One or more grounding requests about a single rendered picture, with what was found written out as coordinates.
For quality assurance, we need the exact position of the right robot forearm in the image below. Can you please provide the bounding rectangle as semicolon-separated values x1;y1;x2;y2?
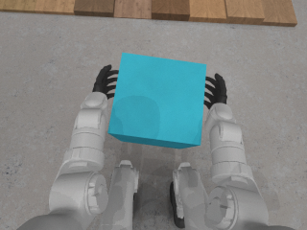
204;103;269;219

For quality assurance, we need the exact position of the left robot forearm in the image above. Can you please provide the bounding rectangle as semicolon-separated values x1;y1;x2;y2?
49;91;109;210

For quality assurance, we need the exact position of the carton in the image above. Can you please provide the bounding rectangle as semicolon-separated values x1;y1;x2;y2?
107;53;207;150

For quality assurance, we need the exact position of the left robot hand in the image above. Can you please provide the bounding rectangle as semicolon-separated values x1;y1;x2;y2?
92;64;119;99

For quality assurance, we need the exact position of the left robot upper arm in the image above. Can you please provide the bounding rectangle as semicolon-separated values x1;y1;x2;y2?
16;171;108;230

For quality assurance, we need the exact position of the robot right foot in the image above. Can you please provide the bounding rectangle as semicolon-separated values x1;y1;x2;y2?
170;181;185;229

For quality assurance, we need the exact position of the right robot hand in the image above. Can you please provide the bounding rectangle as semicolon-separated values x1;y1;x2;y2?
203;73;227;109

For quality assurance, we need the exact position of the robot right thigh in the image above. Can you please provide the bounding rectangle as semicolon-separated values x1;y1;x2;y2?
173;166;218;230

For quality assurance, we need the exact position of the right robot upper arm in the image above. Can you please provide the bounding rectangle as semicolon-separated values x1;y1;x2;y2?
206;184;295;230

